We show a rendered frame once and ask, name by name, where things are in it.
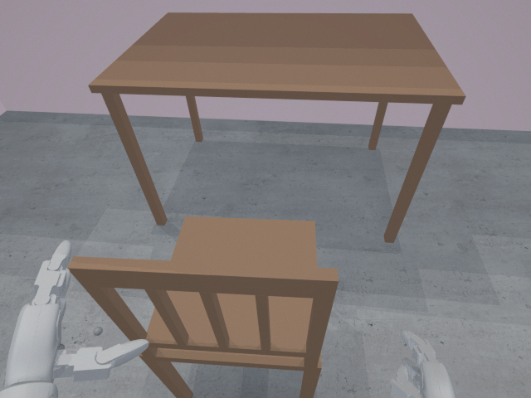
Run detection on chair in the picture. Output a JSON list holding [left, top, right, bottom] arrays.
[[67, 216, 339, 398]]

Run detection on robot left forearm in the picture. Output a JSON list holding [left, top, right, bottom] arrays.
[[0, 381, 58, 398]]

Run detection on robot right hand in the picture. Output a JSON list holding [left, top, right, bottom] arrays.
[[391, 329, 455, 398]]

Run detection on table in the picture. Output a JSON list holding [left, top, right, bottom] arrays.
[[88, 12, 465, 243]]

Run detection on robot left hand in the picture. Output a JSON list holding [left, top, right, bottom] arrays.
[[4, 240, 149, 389]]

